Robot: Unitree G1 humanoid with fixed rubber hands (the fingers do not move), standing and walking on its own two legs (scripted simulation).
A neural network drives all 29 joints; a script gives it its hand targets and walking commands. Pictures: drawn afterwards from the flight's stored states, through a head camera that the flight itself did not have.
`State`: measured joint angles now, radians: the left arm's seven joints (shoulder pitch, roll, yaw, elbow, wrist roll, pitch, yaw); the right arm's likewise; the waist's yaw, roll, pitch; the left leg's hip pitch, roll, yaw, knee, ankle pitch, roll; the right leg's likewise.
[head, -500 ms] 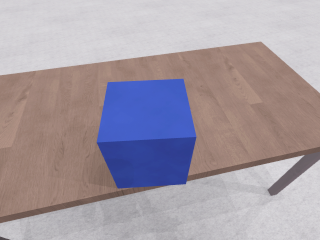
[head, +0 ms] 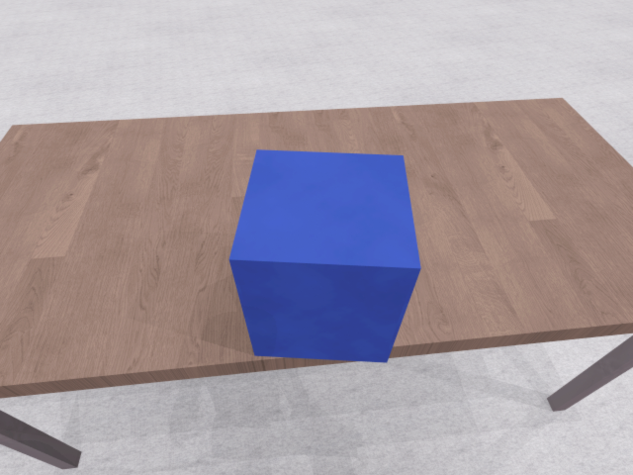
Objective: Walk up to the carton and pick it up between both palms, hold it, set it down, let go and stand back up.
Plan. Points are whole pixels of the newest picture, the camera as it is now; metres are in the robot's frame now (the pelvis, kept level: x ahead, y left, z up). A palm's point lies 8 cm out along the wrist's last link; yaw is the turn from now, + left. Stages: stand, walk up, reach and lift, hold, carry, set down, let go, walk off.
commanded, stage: walk up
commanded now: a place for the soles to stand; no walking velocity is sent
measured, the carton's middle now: (324, 261) +0.41 +0.00 +0.01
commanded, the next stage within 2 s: none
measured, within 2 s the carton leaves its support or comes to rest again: neither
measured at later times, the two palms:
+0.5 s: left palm out of the picture +0.04 +0.28 -0.13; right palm out of the picture +0.09 -0.26 -0.13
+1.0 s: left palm out of the picture +0.01 +0.28 -0.12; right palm out of the picture +0.08 -0.22 -0.13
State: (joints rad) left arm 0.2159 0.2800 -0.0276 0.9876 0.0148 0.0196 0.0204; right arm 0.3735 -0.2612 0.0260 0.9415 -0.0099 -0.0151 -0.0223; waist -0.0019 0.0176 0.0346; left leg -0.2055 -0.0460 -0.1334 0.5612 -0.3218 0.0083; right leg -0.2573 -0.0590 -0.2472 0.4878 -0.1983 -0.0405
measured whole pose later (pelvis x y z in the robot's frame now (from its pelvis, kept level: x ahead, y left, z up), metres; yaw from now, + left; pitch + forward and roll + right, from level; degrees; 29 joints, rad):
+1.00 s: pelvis +0.02 +0.03 +0.01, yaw +5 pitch -1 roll +0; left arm 0.31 0.26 -0.06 0.99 0.01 -0.01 0.00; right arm 0.28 -0.26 0.06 0.97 0.00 -0.01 -0.02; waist 0.02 0.02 0.03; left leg -0.16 -0.06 -0.01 0.44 -0.26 0.06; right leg -0.20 -0.05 -0.12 0.44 -0.22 0.01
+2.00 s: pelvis +0.02 +0.03 +0.00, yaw -3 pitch -1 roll +1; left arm 0.28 0.25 -0.04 0.97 0.02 -0.01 0.03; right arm 0.25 -0.29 0.04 1.02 -0.02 0.01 -0.03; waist 0.01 0.01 0.04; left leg -0.14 -0.03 0.14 0.46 -0.30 0.06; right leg -0.26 -0.01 0.03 0.52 -0.23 0.01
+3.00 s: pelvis +0.01 +0.04 +0.00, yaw -16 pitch -2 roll +1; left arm 0.29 0.27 -0.01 0.85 0.01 0.01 0.04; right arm 0.28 -0.30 0.02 0.94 -0.01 0.04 -0.02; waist 0.00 -0.01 0.05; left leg -0.14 -0.04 0.20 0.50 -0.33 0.08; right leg -0.34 0.05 0.17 0.59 -0.22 -0.02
